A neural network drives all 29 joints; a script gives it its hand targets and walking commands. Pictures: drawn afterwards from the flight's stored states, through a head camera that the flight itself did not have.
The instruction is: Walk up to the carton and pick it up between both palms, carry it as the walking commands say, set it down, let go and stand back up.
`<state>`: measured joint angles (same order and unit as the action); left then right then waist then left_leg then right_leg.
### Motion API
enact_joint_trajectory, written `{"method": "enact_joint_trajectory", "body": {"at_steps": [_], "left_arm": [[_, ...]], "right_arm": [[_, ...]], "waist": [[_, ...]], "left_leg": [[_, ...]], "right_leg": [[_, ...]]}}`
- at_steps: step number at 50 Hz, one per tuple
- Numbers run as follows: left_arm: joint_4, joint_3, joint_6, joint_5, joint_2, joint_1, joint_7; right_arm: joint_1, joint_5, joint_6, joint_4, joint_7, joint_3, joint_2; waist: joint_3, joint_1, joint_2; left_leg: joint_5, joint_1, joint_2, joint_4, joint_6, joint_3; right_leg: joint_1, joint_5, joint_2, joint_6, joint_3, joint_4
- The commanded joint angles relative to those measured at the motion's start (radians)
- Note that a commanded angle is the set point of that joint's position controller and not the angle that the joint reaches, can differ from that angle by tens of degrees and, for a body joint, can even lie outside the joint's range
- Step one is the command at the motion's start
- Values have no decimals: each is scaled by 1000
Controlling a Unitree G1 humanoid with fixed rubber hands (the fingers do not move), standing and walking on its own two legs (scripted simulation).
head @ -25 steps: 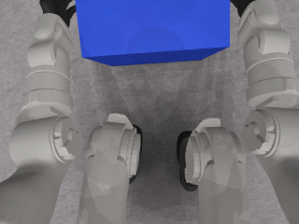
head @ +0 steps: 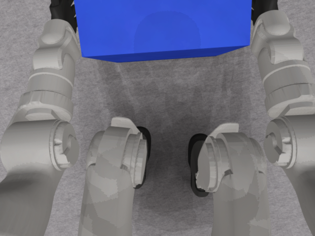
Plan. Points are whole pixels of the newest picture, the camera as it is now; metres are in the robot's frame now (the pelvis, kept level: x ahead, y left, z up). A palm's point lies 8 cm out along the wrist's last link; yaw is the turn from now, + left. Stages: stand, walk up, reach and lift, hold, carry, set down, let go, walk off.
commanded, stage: set down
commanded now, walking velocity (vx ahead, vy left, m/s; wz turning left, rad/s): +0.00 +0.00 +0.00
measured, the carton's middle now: out of the picture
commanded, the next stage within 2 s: let go in 1.84 s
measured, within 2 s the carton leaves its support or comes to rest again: neither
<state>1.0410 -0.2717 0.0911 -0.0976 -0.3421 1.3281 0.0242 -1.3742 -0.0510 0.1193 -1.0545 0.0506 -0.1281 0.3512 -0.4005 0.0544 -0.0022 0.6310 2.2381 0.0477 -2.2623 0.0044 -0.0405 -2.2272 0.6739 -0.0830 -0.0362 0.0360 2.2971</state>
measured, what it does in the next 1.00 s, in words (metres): rises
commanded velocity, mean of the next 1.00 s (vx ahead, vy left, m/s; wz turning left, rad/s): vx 0.00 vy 0.00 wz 0.00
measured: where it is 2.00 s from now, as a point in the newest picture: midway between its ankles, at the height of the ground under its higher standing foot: (168, 172)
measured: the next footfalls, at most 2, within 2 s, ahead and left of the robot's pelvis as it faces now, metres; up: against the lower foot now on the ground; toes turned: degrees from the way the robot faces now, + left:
none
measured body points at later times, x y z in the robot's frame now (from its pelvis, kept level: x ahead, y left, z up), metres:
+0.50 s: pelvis -0.02 +0.01 -0.01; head +0.34 +0.01 +0.24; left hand +0.49 +0.26 -0.18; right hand +0.53 -0.17 -0.19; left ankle +0.10 +0.11 -0.32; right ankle +0.08 -0.10 -0.32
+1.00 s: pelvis -0.02 +0.00 +0.10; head +0.36 +0.01 +0.34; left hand +0.49 +0.27 -0.06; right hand +0.54 -0.18 -0.06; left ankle +0.10 +0.11 -0.32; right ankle +0.08 -0.10 -0.32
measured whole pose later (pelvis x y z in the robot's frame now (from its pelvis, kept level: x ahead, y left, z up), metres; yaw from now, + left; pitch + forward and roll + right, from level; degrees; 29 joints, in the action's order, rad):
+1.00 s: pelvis -0.02 +0.00 +0.10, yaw +0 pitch +30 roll +2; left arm 0.58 -0.29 0.29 -0.24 -0.42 1.16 0.05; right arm -1.25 -0.22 0.32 -0.61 0.08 -0.12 0.46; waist -0.53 0.07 0.03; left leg 0.58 1.88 0.04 -1.94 -0.01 -0.02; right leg -1.88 0.61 -0.06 -0.05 0.03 1.97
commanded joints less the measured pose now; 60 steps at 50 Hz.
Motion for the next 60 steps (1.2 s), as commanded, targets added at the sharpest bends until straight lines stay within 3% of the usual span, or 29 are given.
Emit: {"method": "enact_joint_trajectory", "body": {"at_steps": [1, 2, 3, 4, 5, 8, 10, 15, 18, 21, 25, 26, 27, 28, 31, 32, 34, 36, 41, 43, 44, 45, 47, 50, 52, 53, 55, 56, 60], "left_arm": [[-427, 87, -86, -165, -162, 232, 88], [-450, 58, -70, -153, -198, 256, 87], [-451, 41, -49, -142, -229, 301, 85], [-353, 16, -20, -141, -263, 351, 89], [-264, 9, -9, -109, -300, 349, 92], [-298, 52, -24, -116, -210, 194, 94], [-362, 52, -37, -144, -225, 191, 90], [-142, 57, -15, -147, -257, 243, 74], [-68, 94, -8, -152, -225, 251, 72], [-159, 105, -24, -185, -241, 322, 71], [-453, 90, -8, -223, -305, 370, 89], [-456, 72, 18, -222, -338, 367, 98], [-359, 57, 43, -208, -329, 307, 102], [-493, 44, 54, -211, -326, 296, 107], [-619, 1, 122, -184, -347, 249, 117], [-637, 17, 141, -179, -331, 220, 116], [-629, -9, 176, -158, -337, 151, 108], [-573, -14, 191, -143, -304, 74, 88], [-532, -55, 159, -133, -275, -39, 38], [-546, -63, 145, -136, -272, -16, 24], [-600, -77, 140, -134, -296, 31, 19], [-639, -71, 140, -136, -294, 50, 19], [-703, -60, 160, -142, -335, 134, 21], [-755, -55, 202, -142, -371, 191, 19], [-879, -55, 236, -143, -391, 218, 28], [-888, -39, 265, -160, -399, 229, 33], [-836, -8, 312, -168, -397, 276, 42], [-769, 14, 333, -170, -391, 306, 44], [-512, 58, 366, -166, -336, 295, 48]], "right_arm": [[-269, -181, -82, 477, 67, 87, 152], [-317, -184, -77, 517, 70, 67, 194], [-370, -190, -57, 503, 69, 50, 229], [-416, -200, -27, 399, 72, 28, 245], [-400, -189, -15, 282, 62, 15, 253], [-293, -219, -42, 349, 39, 67, 215], [-275, -229, -43, 385, 34, 102, 209], [-278, -189, -11, 85, 22, 65, 262], [-290, -158, -16, -6, 17, 48, 288], [-371, -170, -39, 111, 22, 47, 322], [-404, -216, -22, 406, 44, 35, 344], [-402, -216, 2, 417, 50, 17, 358], [-355, -207, 25, 338, 49, 8, 365], [-350, -221, 32, 490, 48, 1, 352], [-326, -218, 99, 603, 52, -15, 362], [-299, -214, 116, 632, 53, -14, 346], [-253, -208, 146, 631, 50, -9, 331], [-192, -199, 164, 601, 39, -7, 286], [-101, -174, 159, 547, 18, 3, 226], [-102, -160, 153, 548, 19, -18, 233], [-137, -164, 151, 572, 22, -21, 229], [-147, -156, 152, 612, 24, -43, 249], [-194, -157, 176, 624, 33, -49, 278], [-256, -155, 207, 682, 45, -63, 314], [-272, -158, 237, 785, 49, -84, 343], [-282, -155, 259, 798, 53, -96, 370], [-310, -164, 297, 733, 52, -98, 388], [-323, -166, 312, 668, 47, -99, 384], [-324, -173, 324, 441, 3, -81, 381]], "waist": [[1746, 49, 85], [1761, 51, 76], [1750, 64, 58], [1622, 50, 68], [1447, 71, 55], [1506, 80, 38], [1632, 97, 66], [1299, 49, 40], [1150, 8, 22], [1279, -11, 29], [1707, 7, 34], [1745, 11, 43], [1648, 15, 59], [1790, 21, 60], [1921, 67, 55], [1966, 58, 60], [1940, 81, 58], [1863, 82, 69], [1845, 106, 120], [1855, 82, 118], [1879, 96, 107], [1936, 73, 105], [1973, 63, 69], [2047, 42, 27], [2191, 44, 7], [2226, 21, 8], [2095, 15, -27], [2006, -11, -38], [1744, -3, -45]], "left_leg": [[-815, -814, 13, 133, -11, 41], [-812, -860, 6, 128, -3, 51], [-721, -855, -4, 136, 1, 51], [-561, -835, -25, 147, 6, 58], [-348, -749, -36, 200, 2, 28], [-518, -780, -29, 161, -12, 32], [-629, -790, -9, 145, -15, 26], [-361, -644, -49, 167, -8, 30], [-249, -591, -50, 190, -16, 45], [-318, -678, -41, 181, -13, 44], [-503, -949, -20, 190, -1, 36], [-484, -972, -20, 199, 2, 39], [-422, -926, -27, 210, 4, 35], [-513, -1010, -17, 215, -2, 31], [-528, -1050, -7, 251, -5, 5], [-553, -1063, -2, 265, -5, 2], [-557, -1025, 1, 292, -6, 2], [-551, -937, 6, 325, -2, 6], [-555, -755, 17, 412, -4, -9], [-547, -713, 15, 443, -2, -11], [-543, -706, 13, 455, -2, -16], [-566, -744, 14, 474, -1, -13], [-509, -846, 3, 506, 1, -18], [-488, -926, 0, 534, -5, -16], [-532, -1053, 11, 577, -6, -20], [-527, -1108, 9, 596, -7, -18], [-426, -1150, 8, 659, -8, -10], [-351, -1152, 0, 688, -8, -2], [-173, -1156, -9, 800, -11, 41]], "right_leg": [[883, -841, 17, 68, -61, -125], [839, -791, 17, 66, -50, -124], [811, -685, 27, 57, -40, -135], [631, -451, 45, 35, -29, -183], [635, -304, 54, 33, -16, -202], [705, -477, 52, 45, -33, -164], [797, -615, 51, 46, -43, -146], [563, -304, 64, 32, -36, -172], [494, -190, 70, 31, -47, -188], [555, -249, 69, 31, -36, -184], [736, -406, 51, 21, 0, -196], [740, -378, 50, 15, 9, -204], [707, -320, 55, 11, 17, -215], [782, -403, 47, 14, 19, -222], [883, -432, 38, 13, 17, -260], [922, -465, 30, 17, 25, -268], [938, -491, 23, 15, 11, -300], [949, -526, 16, 18, -8, -340], [1130, -670, 14, 18, -88, -440], [1195, -712, 17, 21, -108, -462], [1219, -718, 18, 20, -118, -473], [1253, -735, 15, 22, -108, -479], [1210, -614, 15, 18, -89, -521], [1252, -583, 16, 10, -76, -551], [1331, -601, 7, 11, -59, -583], [1333, -578, 6, 11, -42, -604], [1216, -419, 7, 0, -23, -668], [1148, -333, 11, -5, -12, -694], [977, -132, 22, -5, -10, -789]]}}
